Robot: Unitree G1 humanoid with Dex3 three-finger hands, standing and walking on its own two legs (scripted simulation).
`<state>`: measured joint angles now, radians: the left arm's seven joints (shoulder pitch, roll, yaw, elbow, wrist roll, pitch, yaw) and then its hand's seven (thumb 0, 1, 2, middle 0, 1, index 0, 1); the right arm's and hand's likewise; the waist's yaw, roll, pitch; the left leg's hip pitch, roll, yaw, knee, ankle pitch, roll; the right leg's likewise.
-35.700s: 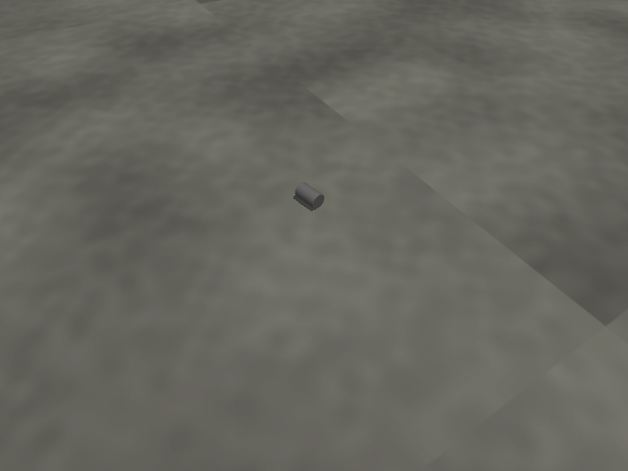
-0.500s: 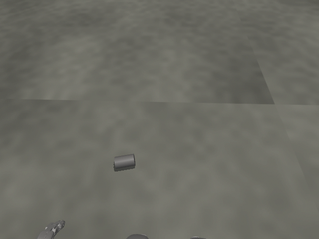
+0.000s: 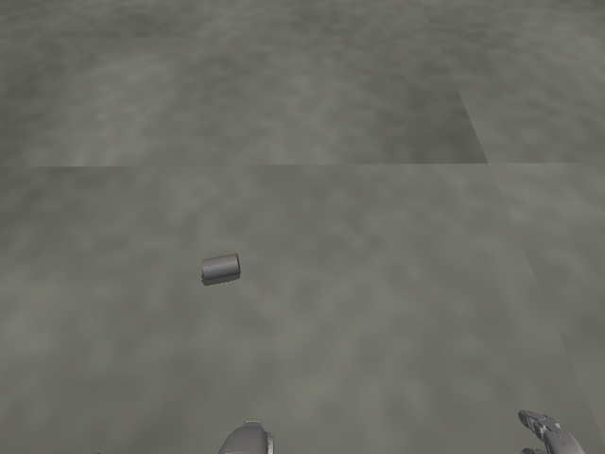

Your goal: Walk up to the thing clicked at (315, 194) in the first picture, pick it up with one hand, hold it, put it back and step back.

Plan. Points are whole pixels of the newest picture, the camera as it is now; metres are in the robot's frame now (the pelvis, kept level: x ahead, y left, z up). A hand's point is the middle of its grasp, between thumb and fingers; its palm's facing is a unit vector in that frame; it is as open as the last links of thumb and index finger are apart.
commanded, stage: step back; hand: left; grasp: from above
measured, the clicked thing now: (221, 266) +0.79 +0.33 -0.71
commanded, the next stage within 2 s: stand in 1.84 s
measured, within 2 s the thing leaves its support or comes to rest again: neither
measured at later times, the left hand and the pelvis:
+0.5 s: hand out of the picture -0.06 +0.26 -0.13, palm faces +0.09 -0.92 -0.38, open 7.4 cm; pelvis -0.17 -0.02 +0.01, yaw +6 degrees
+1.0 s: hand out of the picture -0.27 +0.24 -0.12, palm faces +0.12 -0.89 -0.45, open 7.4 cm; pelvis -0.31 -0.05 +0.01, yaw +7 degrees
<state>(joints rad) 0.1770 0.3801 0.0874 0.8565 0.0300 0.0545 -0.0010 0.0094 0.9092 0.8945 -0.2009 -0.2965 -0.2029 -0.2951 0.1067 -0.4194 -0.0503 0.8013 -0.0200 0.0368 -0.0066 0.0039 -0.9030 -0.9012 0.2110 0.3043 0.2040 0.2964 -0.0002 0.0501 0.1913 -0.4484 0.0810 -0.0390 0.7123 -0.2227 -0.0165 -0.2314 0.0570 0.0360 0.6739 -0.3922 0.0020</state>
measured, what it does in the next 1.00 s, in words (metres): walks backwards: left foot, then right foot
